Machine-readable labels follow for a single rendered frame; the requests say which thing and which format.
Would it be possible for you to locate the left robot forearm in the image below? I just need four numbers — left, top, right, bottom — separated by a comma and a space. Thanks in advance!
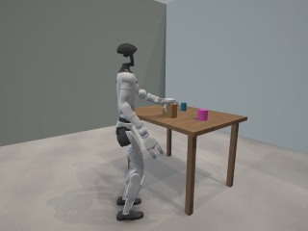
145, 92, 167, 106

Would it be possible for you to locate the left robot upper arm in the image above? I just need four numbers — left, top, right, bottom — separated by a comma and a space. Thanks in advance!
137, 85, 146, 99

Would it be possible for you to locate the right robot forearm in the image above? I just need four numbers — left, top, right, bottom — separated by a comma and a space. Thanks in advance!
120, 103, 150, 139

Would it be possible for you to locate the robot foot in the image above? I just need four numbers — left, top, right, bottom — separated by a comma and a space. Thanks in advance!
116, 210, 143, 221
116, 196, 141, 206

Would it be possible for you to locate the left robot foot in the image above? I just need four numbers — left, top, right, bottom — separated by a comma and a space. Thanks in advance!
116, 196, 141, 206

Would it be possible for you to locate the robot right hand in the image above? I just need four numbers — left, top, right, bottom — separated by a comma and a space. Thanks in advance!
143, 135, 164, 159

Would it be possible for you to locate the table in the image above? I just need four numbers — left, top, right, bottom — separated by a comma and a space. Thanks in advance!
127, 105, 247, 216

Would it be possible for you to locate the right robot upper arm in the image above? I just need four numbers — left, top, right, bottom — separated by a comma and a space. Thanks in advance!
118, 72, 134, 112

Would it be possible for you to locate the robot left hand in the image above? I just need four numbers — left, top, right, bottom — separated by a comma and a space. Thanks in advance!
163, 98, 179, 113

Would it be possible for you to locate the right robot foot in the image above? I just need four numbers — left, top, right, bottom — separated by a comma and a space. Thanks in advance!
116, 210, 143, 221

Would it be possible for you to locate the sponge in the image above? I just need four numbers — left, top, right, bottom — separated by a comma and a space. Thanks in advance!
162, 103, 178, 118

